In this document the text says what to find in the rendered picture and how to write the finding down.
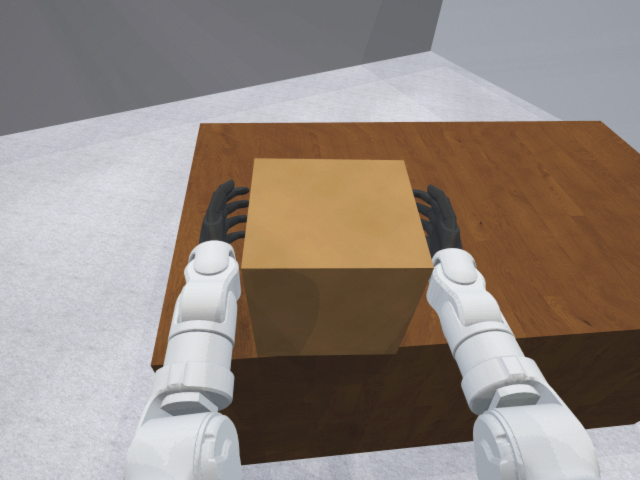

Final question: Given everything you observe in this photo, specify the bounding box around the right robot forearm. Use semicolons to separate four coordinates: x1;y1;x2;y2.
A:
426;248;601;479

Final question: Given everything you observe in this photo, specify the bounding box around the carton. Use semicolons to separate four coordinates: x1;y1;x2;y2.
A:
241;158;434;356

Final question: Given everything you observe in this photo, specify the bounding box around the robot left hand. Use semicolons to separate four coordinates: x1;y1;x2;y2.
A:
199;179;249;244

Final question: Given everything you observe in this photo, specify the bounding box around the robot right hand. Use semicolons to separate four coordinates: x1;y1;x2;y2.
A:
412;184;463;259

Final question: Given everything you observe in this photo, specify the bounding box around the robot right upper arm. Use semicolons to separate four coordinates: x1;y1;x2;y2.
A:
473;403;601;480

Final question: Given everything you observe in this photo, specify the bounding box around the pedestal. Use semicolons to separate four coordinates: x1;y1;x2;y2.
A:
151;121;640;465

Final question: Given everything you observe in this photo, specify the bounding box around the robot left upper arm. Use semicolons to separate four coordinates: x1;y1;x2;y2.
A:
125;411;242;480

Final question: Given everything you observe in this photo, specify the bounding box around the left robot forearm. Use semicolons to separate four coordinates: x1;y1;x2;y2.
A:
123;240;241;480

